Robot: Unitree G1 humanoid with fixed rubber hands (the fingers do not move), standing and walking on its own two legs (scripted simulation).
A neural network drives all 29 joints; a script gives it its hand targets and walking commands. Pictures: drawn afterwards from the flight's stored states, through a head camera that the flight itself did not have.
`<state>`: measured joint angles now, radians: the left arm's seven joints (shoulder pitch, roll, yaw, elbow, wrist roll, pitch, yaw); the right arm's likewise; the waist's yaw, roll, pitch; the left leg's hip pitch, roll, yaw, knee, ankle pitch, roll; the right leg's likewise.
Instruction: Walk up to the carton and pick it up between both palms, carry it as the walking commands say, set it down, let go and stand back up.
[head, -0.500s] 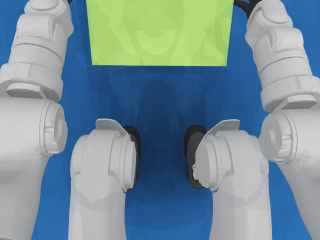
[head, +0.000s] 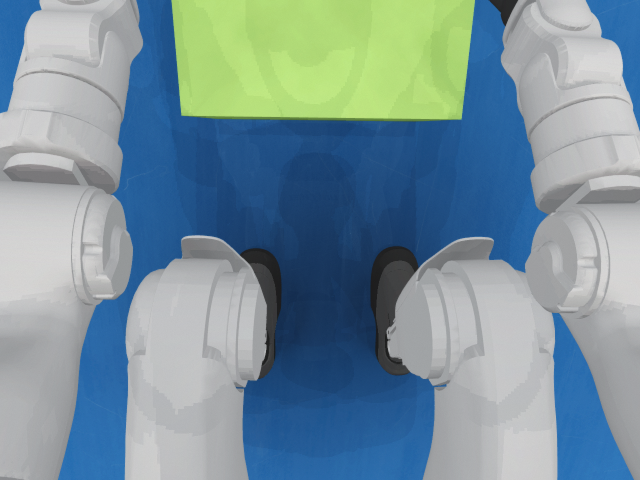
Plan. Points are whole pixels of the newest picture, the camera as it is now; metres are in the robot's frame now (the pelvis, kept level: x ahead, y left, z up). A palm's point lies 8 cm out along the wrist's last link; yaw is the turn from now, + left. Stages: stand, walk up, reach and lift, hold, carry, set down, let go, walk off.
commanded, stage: set down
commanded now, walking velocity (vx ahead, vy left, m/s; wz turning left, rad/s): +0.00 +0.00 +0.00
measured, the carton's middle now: out of the picture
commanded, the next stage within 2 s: none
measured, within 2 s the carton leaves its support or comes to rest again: neither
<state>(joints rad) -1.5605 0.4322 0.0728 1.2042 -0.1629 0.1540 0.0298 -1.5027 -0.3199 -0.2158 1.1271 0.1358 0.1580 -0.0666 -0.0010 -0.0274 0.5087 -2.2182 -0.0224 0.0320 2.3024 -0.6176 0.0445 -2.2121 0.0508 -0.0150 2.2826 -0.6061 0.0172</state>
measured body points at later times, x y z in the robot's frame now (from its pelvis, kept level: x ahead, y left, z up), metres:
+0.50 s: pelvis +0.00 +0.00 +0.00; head +0.37 +0.02 +0.23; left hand +0.56 +0.20 -0.19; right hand +0.56 -0.16 -0.19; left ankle +0.11 +0.10 -0.31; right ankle +0.11 -0.12 -0.31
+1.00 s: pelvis +0.00 -0.01 -0.01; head +0.38 +0.01 +0.22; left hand +0.56 +0.23 -0.19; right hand +0.56 -0.19 -0.19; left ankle +0.11 +0.10 -0.31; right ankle +0.11 -0.12 -0.31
